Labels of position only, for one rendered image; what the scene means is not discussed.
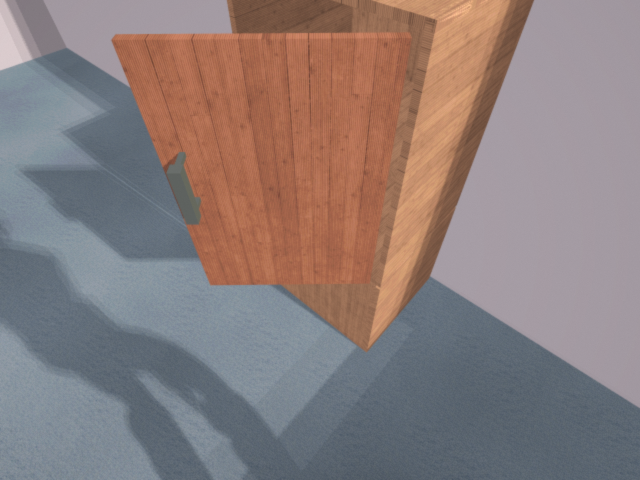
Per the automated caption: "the handle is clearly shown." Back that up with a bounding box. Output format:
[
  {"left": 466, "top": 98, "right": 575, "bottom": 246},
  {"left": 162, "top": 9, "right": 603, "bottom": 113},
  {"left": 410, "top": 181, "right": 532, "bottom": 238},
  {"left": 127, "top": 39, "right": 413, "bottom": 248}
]
[{"left": 166, "top": 152, "right": 201, "bottom": 225}]

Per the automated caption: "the cupboard door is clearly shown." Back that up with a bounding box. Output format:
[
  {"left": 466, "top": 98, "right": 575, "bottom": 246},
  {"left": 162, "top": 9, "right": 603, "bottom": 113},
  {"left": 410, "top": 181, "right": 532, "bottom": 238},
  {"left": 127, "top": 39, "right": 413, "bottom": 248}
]
[{"left": 111, "top": 32, "right": 412, "bottom": 285}]

